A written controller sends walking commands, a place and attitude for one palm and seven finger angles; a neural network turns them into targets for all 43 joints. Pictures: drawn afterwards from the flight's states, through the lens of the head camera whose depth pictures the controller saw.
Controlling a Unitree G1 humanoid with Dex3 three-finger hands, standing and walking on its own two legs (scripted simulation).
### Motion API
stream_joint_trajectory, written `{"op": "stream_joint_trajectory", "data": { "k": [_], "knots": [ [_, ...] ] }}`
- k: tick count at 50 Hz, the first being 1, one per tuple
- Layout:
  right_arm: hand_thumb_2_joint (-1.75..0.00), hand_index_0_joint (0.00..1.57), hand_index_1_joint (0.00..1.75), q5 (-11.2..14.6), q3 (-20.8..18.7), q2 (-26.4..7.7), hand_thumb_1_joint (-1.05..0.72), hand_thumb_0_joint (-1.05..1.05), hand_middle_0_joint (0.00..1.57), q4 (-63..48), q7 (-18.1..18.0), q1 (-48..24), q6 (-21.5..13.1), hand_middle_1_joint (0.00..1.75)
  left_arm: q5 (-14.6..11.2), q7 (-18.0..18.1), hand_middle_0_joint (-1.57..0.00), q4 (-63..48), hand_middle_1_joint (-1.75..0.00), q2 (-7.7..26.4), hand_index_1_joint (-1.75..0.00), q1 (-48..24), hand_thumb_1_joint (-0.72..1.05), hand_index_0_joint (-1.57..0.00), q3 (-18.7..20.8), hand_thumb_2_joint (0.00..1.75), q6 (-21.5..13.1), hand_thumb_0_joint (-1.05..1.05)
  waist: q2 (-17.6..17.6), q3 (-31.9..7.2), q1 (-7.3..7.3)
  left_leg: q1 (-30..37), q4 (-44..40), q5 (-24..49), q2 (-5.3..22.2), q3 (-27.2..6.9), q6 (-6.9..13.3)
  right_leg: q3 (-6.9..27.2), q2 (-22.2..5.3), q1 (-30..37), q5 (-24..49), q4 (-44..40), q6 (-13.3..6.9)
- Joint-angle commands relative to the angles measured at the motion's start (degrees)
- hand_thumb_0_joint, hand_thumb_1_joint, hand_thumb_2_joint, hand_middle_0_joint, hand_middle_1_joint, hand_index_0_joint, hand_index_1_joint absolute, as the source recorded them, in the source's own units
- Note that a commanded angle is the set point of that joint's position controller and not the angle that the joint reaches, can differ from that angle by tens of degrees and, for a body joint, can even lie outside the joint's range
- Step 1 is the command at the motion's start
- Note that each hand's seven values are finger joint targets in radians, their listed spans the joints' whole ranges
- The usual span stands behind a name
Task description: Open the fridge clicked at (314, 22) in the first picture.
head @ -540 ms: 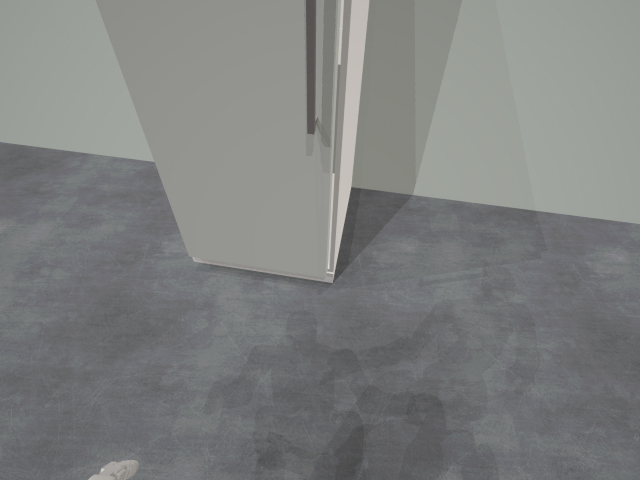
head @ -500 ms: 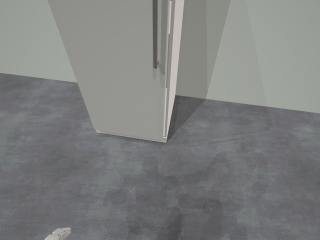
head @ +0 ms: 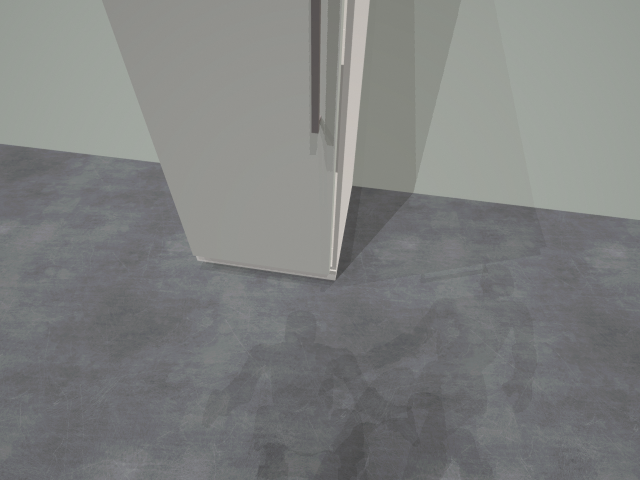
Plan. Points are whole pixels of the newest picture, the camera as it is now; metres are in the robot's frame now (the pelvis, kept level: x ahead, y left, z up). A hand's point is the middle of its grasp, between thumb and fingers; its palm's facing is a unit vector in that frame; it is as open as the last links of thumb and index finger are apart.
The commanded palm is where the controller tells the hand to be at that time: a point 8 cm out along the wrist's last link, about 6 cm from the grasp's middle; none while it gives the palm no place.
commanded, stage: stand and wait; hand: right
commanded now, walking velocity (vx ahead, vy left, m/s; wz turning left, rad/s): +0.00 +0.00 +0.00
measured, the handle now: (317, 24) +0.90 +0.06 +0.19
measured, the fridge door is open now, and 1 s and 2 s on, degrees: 0 0 0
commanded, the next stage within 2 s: look at it before walking up in 0.28 s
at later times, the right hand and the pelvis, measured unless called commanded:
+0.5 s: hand out of the picture +0.07 -0.24 -0.15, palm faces -0.03 +0.94 -0.33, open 7.4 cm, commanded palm none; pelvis +0.00 +0.01 +0.00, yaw +0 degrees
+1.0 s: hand out of the picture +0.07 -0.24 -0.15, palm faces -0.03 +0.94 -0.33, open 7.4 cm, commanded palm none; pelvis +0.00 +0.00 +0.00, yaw +0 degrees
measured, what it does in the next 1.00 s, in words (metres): stands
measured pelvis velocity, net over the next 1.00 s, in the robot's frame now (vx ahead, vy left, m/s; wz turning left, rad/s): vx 0.00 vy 0.00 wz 0.01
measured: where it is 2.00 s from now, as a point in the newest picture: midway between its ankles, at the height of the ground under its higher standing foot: outside the picture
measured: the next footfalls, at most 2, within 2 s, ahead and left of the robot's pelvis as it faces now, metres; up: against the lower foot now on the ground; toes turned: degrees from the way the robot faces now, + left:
right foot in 1.94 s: +0.03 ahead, -0.11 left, +0.00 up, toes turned +29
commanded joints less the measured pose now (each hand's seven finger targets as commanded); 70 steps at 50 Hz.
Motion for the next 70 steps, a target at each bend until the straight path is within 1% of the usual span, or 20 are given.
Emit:
{"op": "stream_joint_trajectory", "data": {
  "k": [1, 7, 9, 29, 35, 43, 51, 52, 55, 58, 61, 62, 63, 64, 65, 66, 67, 68, 69, 70],
  "knots": [
    [-0.90, 0.20, 0.30, 0.00, -2.22, -11.50, -0.90, 0.00, 0.20, -3.57, -0.98, -3.53, -1.57, 0.30, -0.19, 0.81, -0.20, -3.51, -0.30, 11.50, -0.30, -3.65, 0.90, -0.20, 2.06, 0.90, -1.58, 0.00, -0.60, -3.84, 0.33, 1.08, -4.96, 5.91, 5.96, -5.61, 2.21, 5.14, -6.43, -0.04, 6.17, -5.02, -1.70],
    [-0.90, 0.20, 0.30, -0.02, -2.14, -11.54, -0.90, 0.00, 0.20, -2.78, -0.92, -3.46, -1.55, 0.30, -0.20, 0.71, -0.20, -2.38, -0.30, 11.42, -0.30, -3.22, 0.90, -0.20, 1.89, 0.90, -1.46, 0.00, -0.22, -1.93, 0.26, -0.08, -6.40, 2.46, 6.02, -6.08, 2.24, 5.42, -6.38, -0.94, 3.86, -5.88, -1.58],
    [-0.90, 0.20, 0.30, -0.06, -2.20, -11.65, -0.90, 0.00, 0.20, -2.67, -0.93, -3.53, -1.61, 0.30, -0.20, 0.69, -0.20, -2.17, -0.30, 11.41, -0.30, -2.85, 0.90, -0.20, 1.91, 0.90, -1.46, 0.00, 0.18, -2.45, 0.30, 0.15, -6.50, 2.19, 6.03, -6.16, 2.23, 5.33, -6.36, -0.92, 3.93, -5.78, -1.49],
    [-0.90, 0.20, 0.30, -0.08, -2.26, -11.52, -0.90, 0.00, 0.20, -2.47, -1.04, -3.63, -1.90, 0.30, -0.25, 0.77, -0.20, -1.48, -0.30, 11.33, -0.30, -2.98, 0.90, -0.20, 1.90, 0.90, -1.62, 0.00, -0.42, -3.64, 0.30, 1.18, -6.49, 7.48, 6.19, -6.11, 2.26, 4.88, -6.84, 0.83, 7.66, -5.73, -1.20],
    [-0.90, 0.20, 0.30, -0.10, -2.23, -11.53, -0.90, 0.00, 0.20, -2.36, -0.97, -3.72, -1.87, 0.30, -0.22, 0.77, -0.20, -1.52, -0.30, 11.38, -0.30, -3.41, 0.90, -0.20, 1.94, 0.90, -1.51, 0.00, -0.24, -2.24, 0.31, 0.16, -7.32, 6.12, 6.10, -6.37, 2.20, 4.84, -6.78, 0.87, 6.64, -6.15, -1.14],
    [-0.90, 0.20, 0.30, -0.07, -2.18, -11.56, -0.90, 0.00, 0.20, -2.24, -1.00, -3.35, -1.96, 0.30, -0.33, 0.86, -0.20, -1.59, -0.30, 11.62, -0.30, -3.45, 0.90, -0.20, 1.88, 0.90, -1.68, 0.00, -1.08, -4.57, 0.29, 2.04, -6.57, 10.27, 6.08, -5.85, 2.20, 4.95, -7.18, 2.30, 9.87, -5.93, -1.22],
    [-0.90, 0.20, 0.30, -0.09, -2.23, -11.62, -0.90, 0.00, 0.20, -2.20, -0.96, -3.49, -1.74, 0.30, -0.27, 0.99, -0.20, -1.48, -0.30, 11.99, -0.30, -3.65, 0.90, -0.20, 1.96, 0.90, -1.68, 0.00, -0.85, -3.28, 0.32, 1.07, -6.85, 9.85, 5.77, -6.15, 2.10, 4.57, -7.40, 2.92, 9.15, -6.64, -1.15],
    [-0.90, 0.20, 0.30, -0.12, -2.37, -11.45, -0.90, 0.00, 0.20, -2.50, -0.88, -3.72, -1.45, 0.30, -0.21, 1.13, -0.20, -1.59, -0.30, 11.76, -0.30, -3.18, 0.90, -0.20, 2.05, 0.90, -1.62, 0.00, -1.14, -3.00, 0.48, 0.39, -6.17, 11.18, 5.54, -6.51, 2.21, 3.86, -7.64, 3.05, 9.47, -5.86, -1.05],
    [-0.90, 0.20, 0.30, -0.10, -1.68, -5.43, -0.90, 0.00, 0.20, -2.69, -1.16, -0.26, 0.48, 0.30, -0.10, 1.49, -0.20, -1.76, -0.30, 5.26, -0.30, 0.72, 0.90, -0.20, 1.30, 0.90, -0.44, 0.00, -0.89, -2.93, 0.72, -2.60, -2.25, 14.65, 5.01, -7.03, 1.45, 1.20, -8.11, 3.10, 10.17, -2.79, -0.14],
    [-0.90, 0.20, 0.30, -0.33, -2.40, -5.51, -0.90, 0.00, 0.20, -4.64, -0.90, 0.75, 1.48, 0.30, -0.06, 1.89, -0.20, -3.71, -0.30, 6.41, -0.30, 1.47, 0.90, -0.20, 2.44, 0.90, 0.40, 0.00, -1.74, -2.34, 0.66, -6.40, 2.18, 14.23, 3.25, -6.93, 1.31, 1.24, -10.00, 2.71, 8.85, -1.51, -0.96],
    [-0.90, 0.20, 0.30, -0.49, -3.10, -4.66, -0.90, 0.00, 0.20, -6.73, -0.41, 1.59, 2.01, 0.30, 0.09, 2.12, -0.20, -6.10, -0.30, 7.33, -0.30, 1.08, 0.90, -0.20, 3.64, 0.90, 0.70, 0.00, -4.83, -2.47, 0.52, -10.05, 9.43, 10.99, 0.81, -5.29, 0.73, 2.53, -13.44, 2.17, 8.15, -1.81, -2.91],
    [-0.90, 0.20, 0.30, -0.51, -3.25, -4.03, -0.90, 0.00, 0.20, -7.36, -0.27, 1.98, 2.14, 0.30, 0.08, 2.12, -0.20, -6.66, -0.30, 7.61, -0.30, 0.98, 0.90, -0.20, 4.02, 0.90, 0.68, 0.00, -7.34, -2.60, 0.53, -10.98, 13.82, 5.73, -0.12, -4.02, 0.42, 3.50, -15.65, 1.55, 9.51, -2.54, -4.33],
    [-0.90, 0.20, 0.30, -0.53, -3.43, -3.24, -0.90, 0.00, 0.20, -7.94, -0.16, 2.32, 2.35, 0.30, 0.05, 2.07, -0.20, -7.21, -0.30, 7.79, -0.30, 0.78, 0.90, -0.20, 4.33, 0.90, 0.53, 0.00, -9.65, -2.30, 0.26, -12.36, 19.21, -4.51, -0.90, -2.21, -0.04, 4.85, -18.54, 1.21, 12.80, -3.49, -6.52],
    [-0.90, 0.20, 0.30, -0.52, -3.66, -2.42, -0.90, 0.00, 0.20, -8.58, -0.04, 2.70, 2.59, 0.30, 0.13, 2.01, -0.20, -7.75, -0.30, 7.63, -0.30, 0.31, 0.90, -0.20, 4.51, 0.90, 0.41, 0.00, -11.25, -2.20, 0.02, -12.95, 23.24, -12.11, -0.72, -0.73, -0.50, 4.99, -20.65, 0.85, 16.42, -3.85, -8.49],
    [-0.90, 0.20, 0.30, -0.43, -3.93, -1.92, -0.90, 0.00, 0.20, -8.97, 0.08, 3.65, 2.66, 0.30, 0.22, 2.04, -0.20, -8.58, -0.30, 7.27, -0.30, -0.75, 0.90, -0.20, 4.67, 0.90, 0.34, 0.00, -11.92, -2.36, -0.59, -11.96, 24.04, -14.70, 0.60, -1.07, -0.36, 4.19, -21.67, -0.29, 18.72, -2.73, -9.18],
    [-0.90, 0.20, 0.30, -0.43, -4.18, -1.67, -0.90, 0.00, 0.20, -9.10, 0.23, 4.97, 2.62, 0.30, 0.39, 2.04, -0.20, -9.25, -0.30, 6.88, -0.30, -1.76, 0.90, -0.20, 4.81, 0.90, 0.41, 0.00, -11.16, -2.24, -1.34, -9.64, 21.49, -14.48, 1.48, -0.99, -0.04, 2.02, -21.15, -1.72, 19.66, -0.20, -8.39],
    [-0.90, 0.20, 0.30, -0.53, -4.40, -1.38, -0.90, 0.00, 0.20, -8.68, 0.39, 7.42, 2.40, 0.30, 0.47, 1.96, -0.20, -9.67, -0.30, 6.76, -0.30, -2.90, 0.90, -0.20, 4.98, 0.90, 0.57, 0.00, -9.89, -2.31, -2.77, -6.06, 16.61, -9.93, 1.49, 0.12, 0.02, -1.07, -19.47, -3.73, 18.25, 3.97, -6.38],
    [-0.90, 0.20, 0.30, -0.88, -4.97, -2.47, -0.90, 0.00, 0.20, -8.01, 0.46, 11.01, 1.87, 0.30, 0.27, 1.87, -0.20, -10.24, -0.30, 6.40, -0.30, -3.81, 0.90, -0.20, 5.12, 0.90, 0.91, 0.00, -4.06, -3.05, -4.68, -1.05, 7.77, 0.91, 1.91, -0.95, 0.30, -4.62, -16.05, -7.80, 12.26, 12.91, -2.90],
    [-0.90, 0.20, 0.30, -1.68, -6.07, -7.85, -0.90, 0.00, 0.20, -7.99, -0.25, 12.53, 0.99, 0.30, -0.16, 1.59, -0.20, -11.36, -0.30, 1.94, -0.30, -2.34, 0.90, -0.20, 4.56, 0.90, 1.55, 0.00, 15.31, -2.18, -4.80, 1.53, -4.70, 12.74, 12.48, -19.41, 2.91, -9.50, -6.55, -17.67, -9.37, 28.23, 2.30],
    [-0.90, 0.20, 0.30, -1.10, -6.25, -10.39, -0.90, 0.00, 0.20, -8.77, -0.97, 12.53, 0.91, 0.30, -0.21, 1.56, -0.20, -13.24, -0.30, 0.04, -0.30, -3.09, 0.90, -0.20, 4.02, 0.90, 1.81, 0.00, 19.78, -1.38, -4.18, -1.32, -9.42, 21.89, 20.16, -32.98, 8.11, -3.75, -1.87, -22.78, -21.56, 37.80, 3.16]
  ]
}}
